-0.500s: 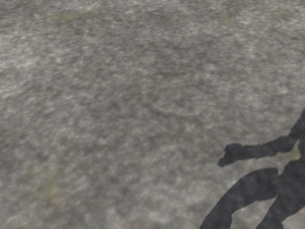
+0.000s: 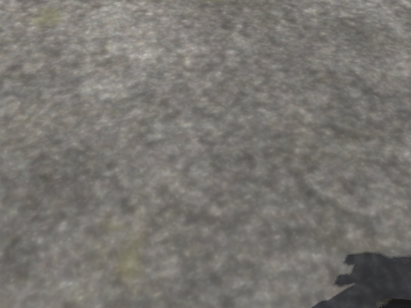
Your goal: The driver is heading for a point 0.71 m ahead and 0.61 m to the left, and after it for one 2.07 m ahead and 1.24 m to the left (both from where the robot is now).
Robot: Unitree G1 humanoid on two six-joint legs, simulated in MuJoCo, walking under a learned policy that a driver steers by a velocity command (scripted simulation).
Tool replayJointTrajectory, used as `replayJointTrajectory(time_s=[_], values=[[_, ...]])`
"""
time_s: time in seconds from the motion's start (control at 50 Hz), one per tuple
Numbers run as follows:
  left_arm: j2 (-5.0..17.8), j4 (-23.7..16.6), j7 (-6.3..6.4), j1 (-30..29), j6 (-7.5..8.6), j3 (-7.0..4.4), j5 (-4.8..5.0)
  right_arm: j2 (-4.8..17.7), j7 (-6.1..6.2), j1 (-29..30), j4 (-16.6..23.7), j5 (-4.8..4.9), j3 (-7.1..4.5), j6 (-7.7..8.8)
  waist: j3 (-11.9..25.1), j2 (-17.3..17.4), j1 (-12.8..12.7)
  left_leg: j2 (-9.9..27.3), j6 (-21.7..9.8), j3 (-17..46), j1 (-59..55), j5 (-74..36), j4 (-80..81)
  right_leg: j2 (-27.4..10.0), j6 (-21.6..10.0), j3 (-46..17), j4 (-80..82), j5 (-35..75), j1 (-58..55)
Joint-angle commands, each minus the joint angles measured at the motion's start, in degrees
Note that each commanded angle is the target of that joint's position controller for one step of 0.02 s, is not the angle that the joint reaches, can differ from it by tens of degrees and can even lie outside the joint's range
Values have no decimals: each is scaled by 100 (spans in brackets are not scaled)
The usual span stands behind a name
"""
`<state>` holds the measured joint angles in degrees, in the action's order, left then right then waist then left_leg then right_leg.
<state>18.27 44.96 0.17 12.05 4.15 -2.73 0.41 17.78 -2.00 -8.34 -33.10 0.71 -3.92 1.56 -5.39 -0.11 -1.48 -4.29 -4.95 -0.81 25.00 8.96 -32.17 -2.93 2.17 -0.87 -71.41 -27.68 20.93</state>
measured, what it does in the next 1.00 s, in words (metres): walks ahead, turning left: right foot, then left foot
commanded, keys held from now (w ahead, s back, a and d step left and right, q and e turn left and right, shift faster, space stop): q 0.28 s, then w+q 0.26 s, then w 0.46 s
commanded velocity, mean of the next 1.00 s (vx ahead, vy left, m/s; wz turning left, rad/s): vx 0.31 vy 0.00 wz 0.45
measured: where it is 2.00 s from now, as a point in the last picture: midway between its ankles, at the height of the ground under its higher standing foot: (108, 189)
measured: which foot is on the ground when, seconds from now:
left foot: down 0.00-0.36, up 0.38-0.80, down 0.82-1.00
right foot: up 0.00-0.34, down 0.36-0.82, up 0.84-1.00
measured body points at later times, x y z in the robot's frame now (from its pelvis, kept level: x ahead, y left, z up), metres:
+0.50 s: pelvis +0.16 -0.04 +0.01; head +0.18 -0.05 +0.46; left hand +0.20 +0.26 -0.08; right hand +0.39 -0.27 -0.08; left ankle +0.10 +0.08 -0.65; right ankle +0.22 -0.14 -0.73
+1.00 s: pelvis +0.32 +0.10 +0.02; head +0.33 +0.13 +0.47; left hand +0.30 +0.40 -0.10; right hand +0.53 -0.10 -0.08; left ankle +0.27 +0.18 -0.73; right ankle +0.38 -0.04 -0.64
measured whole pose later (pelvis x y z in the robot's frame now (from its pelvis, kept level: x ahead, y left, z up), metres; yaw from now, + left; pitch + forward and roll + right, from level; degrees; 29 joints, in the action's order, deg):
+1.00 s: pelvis +0.32 +0.10 +0.02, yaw +25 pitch +2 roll +0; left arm 18.2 44.5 -1.3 14.4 4.7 -3.0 0.7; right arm 14.9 -1.1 -17.5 -39.8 0.1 -2.6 3.3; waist 0.3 -2.7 0.6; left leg -2.2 -3.2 -1.1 11.3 12.5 -21.6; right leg -5.6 0.4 0.5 -62.6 -15.6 32.1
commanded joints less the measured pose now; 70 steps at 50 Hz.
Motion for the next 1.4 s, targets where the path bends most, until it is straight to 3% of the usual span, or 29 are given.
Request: replayJointTrajectory(time_s=[0.02, 0.12, 0.26, 0.34, 0.36, 0.38, 0.4, 0.42, 0.48, 0.64, 0.74, 0.78, 0.8, 0.82, 0.84, 0.86, 0.88, 0.92, 0.96, 1.02, 1.1, 1.2, 1.26, 1.28, 1.3, 1.32, 1.34, 1.36, 1.4], values=[[813, -479, 72, 38, 21, -191, -67, 811, 93, -279, 346, -37, -255, 64, 1137, 100, 35, 1554, -1211, 1918, -1827, -3263, 1210, -292, 72, -353, 90, 446, 1356], [454, -513, 135, -52, -172, -91, -137, 950, 262, -224, 146, -45, -303, -16, 1260, 322, -59, 1221, -1135, 1484, -1103, -3759, 1159, 2, 383, -227, 1388, 1072, 1028], [474, -778, 48, -864, -217, -88, -55, 919, 383, -288, 34, -6, -288, -285, 1236, 713, 215, 1062, -749, 2121, -1159, -2006, 744, 411, 330, -422, 3099, 1633, 559], [586, -728, -17, -406, -98, -210, -47, 687, 369, -154, 73, 57, -204, -298, 1168, 834, -81, 750, -394, 2617, -888, 140, 219, 288, -73, -407, 4641, 2085, -668], [861, -730, 18, -106, -86, -280, -125, 287, 367, -398, 77, -22, -79, -271, 1408, 130, -54, 331, -138, 2149, -300, 1775, -784, -740, -468, -1310, 4903, 1779, -1512], [1289, -639, 41, 187, -124, -377, -267, 175, 364, -672, 270, 7, -37, -216, 1185, -1378, 150, -453, 124, 1136, 1207, 3079, -1884, -1826, -1344, -3221, 5544, 996, -2135], [1143, -631, 27, 251, -83, -383, -190, 621, 349, -730, 258, 10, -132, -132, 1010, -1458, 106, 49, 318, 1127, 1812, 2707, -2822, -2147, -1749, -4185, 5829, -227, -2100], [796, -714, 49, 105, -55, -300, -113, 923, 332, -495, 192, 30, -226, -132, 734, -988, 4, 305, 397, 1076, 1942, 2180, -3121, -1886, -1595, -3533, 5807, -736, -1894], [574, -716, 131, -66, -75, -229, -45, 772, 281, -288, 151, 2, -252, -180, 474, -787, -12, 614, 596, 732, 1916, 1320, -3345, -1270, -1120, -2083, 5926, -104, -1515], [768, -411, 25, 405, 40, -305, -34, 103, 114, 282, 280, 16, 4, 23, 491, -674, -252, 790, 634, 323, 1231, 138, -1508, -1126, -1260, -543, 6289, 1459, -1453], [1014, -172, -79, 645, -15, -367, 136, 214, 7, 557, 301, 62, 20, 99, 332, -751, -286, 667, 446, -36, 286, 283, -274, -1297, -1229, -344, 6076, 1655, -1367], [1038, -96, -89, 592, -75, -360, 205, 301, 6, 162, 168, 48, -38, 110, 398, -670, 48, 484, 226, -250, -619, 124, 354, -1308, -1097, -221, 5659, 1996, -1179], [895, -43, -89, 660, -71, -296, 169, 507, 50, -393, -23, 47, -158, 92, 686, -525, 328, 335, 81, -289, -1571, 126, 538, -1114, -948, 6, 4999, 2759, -944], [588, -68, -91, 619, -35, -173, 77, 828, 119, -1250, -213, 30, -301, 69, 1253, -140, 761, 806, -135, 343, -2819, 156, 601, -759, -648, 457, 3610, 2809, -392], [53, -449, -105, 656, 70, 23, -93, 1537, 194, -1795, -248, -75, -420, 37, 1793, 1498, 761, 2327, -948, 2932, -4444, 652, 1047, 54, -138, 826, 1359, 650, 1742], [420, -461, -63, 507, 185, -64, 35, 1346, 163, -1940, -295, -11, -374, 100, 1981, 1365, 893, 2678, -1445, 4164, -4338, 1305, 1622, 217, -96, -4, 219, -457, 2576], [737, -527, -90, 325, 242, -159, 177, 1003, 132, -1650, -300, -6, -244, 169, 1415, 1103, 795, 2507, -1282, 3487, -3966, 1348, 1619, -128, -213, -187, -103, -113, 2970], [638, -485, -99, 89, 251, -147, 84, 563, 100, -1086, -284, -37, -101, 220, 800, 679, 525, 1982, -1003, 2368, -2929, 741, 1814, -452, -296, -151, 360, 802, 2702], [521, -439, -142, 179, 166, -155, 19, 400, 98, -758, -271, -88, -47, 260, 576, 695, 225, 1748, -912, 1826, -2241, -201, 2121, -555, -233, -178, 757, 1303, 2170], [300, -470, -160, 26, 53, -100, -17, 513, 142, -761, -405, -59, -91, 341, 442, 424, 111, 1661, -953, 1249, -1963, -1147, 2350, -492, -55, -101, 1406, 1877, 2130], [44, -749, -209, -922, 110, 17, -30, 676, 224, -1109, -679, 4, -141, 311, 190, 346, 377, 1379, -754, 795, -1680, -1233, 2410, -206, -15, 18, 3170, 3059, 1660], [239, -985, -324, -1543, 202, -28, 18, 847, 288, -1543, -980, 96, -218, 243, 84, 356, 448, 1679, -605, 1163, -2164, -1012, 2052, 25, -177, -192, 4150, 3229, 1284], [467, -918, -308, -1152, 250, -136, 3, 899, 313, -1548, -1055, 59, -257, 149, 365, 546, 177, 1685, -422, 1309, -2458, -1974, 1357, 214, -388, -39, 4338, 2573, 468], [648, -749, -260, -502, 253, -247, -3, 829, 312, -1521, -1057, 23, -223, 120, 805, 530, -164, 1412, -277, 1148, -2293, -2595, 583, 311, -547, 113, 4437, 2550, -536], [917, -602, -201, 445, 248, -344, -70, 606, 314, -1464, -942, -55, -127, 108, 1632, 371, -592, 1091, -73, 969, -1454, -1944, -800, -276, -832, -351, 4065, 2703, -2197], [1440, -492, -156, 1084, 195, -482, -180, -35, 302, -2233, -804, 13, 55, 185, 2708, -1072, -422, 238, 393, 500, 738, 505, -3140, -1823, -1677, -2793, 4325, 1584, -4520], [1021, -494, -187, 1131, 162, -367, -106, 203, 280, -2267, -876, 105, 33, 256, 3060, -1578, -464, 191, 419, 1063, 1401, 2435, -4047, -2143, -1846, -4243, 5190, 659, -4568], [655, -495, -150, 768, 132, -264, -46, 677, 271, -1708, -804, 232, -117, 243, 1999, -1078, -472, 506, 416, 1040, 1871, 2109, -4418, -1971, -1572, -3407, 5356, 210, -3797], [333, -457, -118, 148, 104, -174, -72, 640, 292, -1070, -654, 124, -129, 199, 937, -494, -198, 954, 393, 731, 1650, 1322, -4019, -1564, -1347, -2064, 5666, 1006, -2162]])
Keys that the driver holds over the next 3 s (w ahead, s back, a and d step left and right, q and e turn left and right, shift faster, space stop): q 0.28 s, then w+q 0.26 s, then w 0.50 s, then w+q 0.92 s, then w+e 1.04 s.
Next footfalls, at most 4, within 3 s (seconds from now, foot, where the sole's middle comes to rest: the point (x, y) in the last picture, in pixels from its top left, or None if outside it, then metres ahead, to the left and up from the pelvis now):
0.36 right None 0.26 -0.13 -0.76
0.82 left None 0.30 0.20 -0.76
1.30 right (179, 217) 0.70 0.13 -0.76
1.80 left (72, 205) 0.74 0.51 -0.76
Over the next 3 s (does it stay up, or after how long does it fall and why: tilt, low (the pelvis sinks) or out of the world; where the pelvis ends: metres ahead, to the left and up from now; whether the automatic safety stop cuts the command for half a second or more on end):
stays up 1.18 0.84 0.01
